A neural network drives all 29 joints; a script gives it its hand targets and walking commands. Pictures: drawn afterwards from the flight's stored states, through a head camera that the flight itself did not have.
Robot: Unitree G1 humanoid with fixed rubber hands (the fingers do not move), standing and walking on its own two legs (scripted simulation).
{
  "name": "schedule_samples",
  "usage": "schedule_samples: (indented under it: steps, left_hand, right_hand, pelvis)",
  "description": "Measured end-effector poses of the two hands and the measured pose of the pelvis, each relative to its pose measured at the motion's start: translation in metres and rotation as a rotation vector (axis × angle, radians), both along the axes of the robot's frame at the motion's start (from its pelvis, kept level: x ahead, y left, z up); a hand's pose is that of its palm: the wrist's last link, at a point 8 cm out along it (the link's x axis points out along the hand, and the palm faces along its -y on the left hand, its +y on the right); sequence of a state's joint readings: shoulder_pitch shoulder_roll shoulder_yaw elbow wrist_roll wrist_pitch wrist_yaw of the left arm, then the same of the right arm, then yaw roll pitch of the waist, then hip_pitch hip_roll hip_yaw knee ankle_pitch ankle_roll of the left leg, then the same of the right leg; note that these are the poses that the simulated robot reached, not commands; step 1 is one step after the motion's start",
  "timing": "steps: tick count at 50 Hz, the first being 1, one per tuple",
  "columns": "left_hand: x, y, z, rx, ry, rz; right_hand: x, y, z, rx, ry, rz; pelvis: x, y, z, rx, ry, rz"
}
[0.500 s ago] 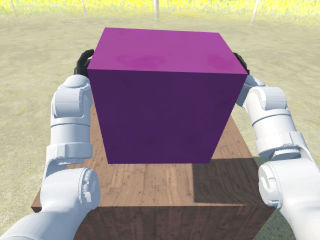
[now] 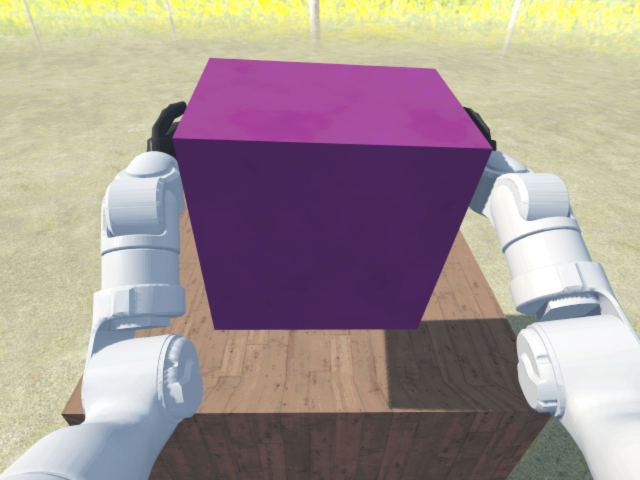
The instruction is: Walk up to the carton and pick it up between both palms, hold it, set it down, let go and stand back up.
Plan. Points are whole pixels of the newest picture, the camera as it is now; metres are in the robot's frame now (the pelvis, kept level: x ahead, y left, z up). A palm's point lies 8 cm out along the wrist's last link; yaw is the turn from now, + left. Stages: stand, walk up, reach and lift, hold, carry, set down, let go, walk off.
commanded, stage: hold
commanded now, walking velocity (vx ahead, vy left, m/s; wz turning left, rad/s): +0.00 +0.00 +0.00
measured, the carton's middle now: (321, 203) +0.38 +0.01 +0.22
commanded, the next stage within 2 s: none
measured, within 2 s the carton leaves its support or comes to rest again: neither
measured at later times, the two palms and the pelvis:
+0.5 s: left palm (165, 167) +0.37 +0.19 +0.27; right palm (473, 161) +0.38 -0.17 +0.28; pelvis +0.00 +0.00 +0.00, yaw +0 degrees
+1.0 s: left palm (163, 165) +0.37 +0.19 +0.28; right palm (472, 163) +0.38 -0.17 +0.27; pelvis +0.00 +0.00 +0.00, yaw +0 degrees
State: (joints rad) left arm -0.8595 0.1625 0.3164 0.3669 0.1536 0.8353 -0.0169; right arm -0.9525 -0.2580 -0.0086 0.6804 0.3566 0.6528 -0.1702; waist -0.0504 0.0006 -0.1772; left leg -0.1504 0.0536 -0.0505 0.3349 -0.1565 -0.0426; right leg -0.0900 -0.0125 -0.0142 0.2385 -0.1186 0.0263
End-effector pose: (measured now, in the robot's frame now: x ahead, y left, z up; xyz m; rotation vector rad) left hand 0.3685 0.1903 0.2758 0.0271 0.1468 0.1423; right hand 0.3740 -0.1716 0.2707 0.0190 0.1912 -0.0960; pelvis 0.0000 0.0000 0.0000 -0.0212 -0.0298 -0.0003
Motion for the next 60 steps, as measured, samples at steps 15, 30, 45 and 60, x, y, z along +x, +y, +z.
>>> schedule_samples:
  steps: [15, 30, 45, 60]
  left_hand:
    - [0.003, 0.007, -0.001, 0.001, -0.006, -0.001]
    - [0.003, -0.002, -0.005, 0.019, 0.003, -0.008]
    - [0.001, 0.001, 0.003, 0.008, -0.003, 0.006]
    - [0.008, 0.006, -0.003, 0.006, 0.014, -0.008]
  right_hand:
    - [0.003, 0.007, 0.004, 0.004, -0.005, -0.001]
    - [0.003, -0.002, 0.001, 0.01, 0.002, -0.007]
    - [0.003, 0.001, 0.0, 0.019, -0.003, 0.004]
    - [0.007, 0.006, 0.005, 0.011, 0.015, -0.009]
  pelvis:
    - [0.001, 0.005, 0.0, -0.001, 0.009, -0.003]
    - [0.002, 0.004, 0.0, -0.004, 0.003, -0.001]
    - [0.001, 0.001, 0.0, -0.002, 0.009, -0.001]
    - [0.006, 0.005, 0.0, -0.002, 0.005, 0.0]
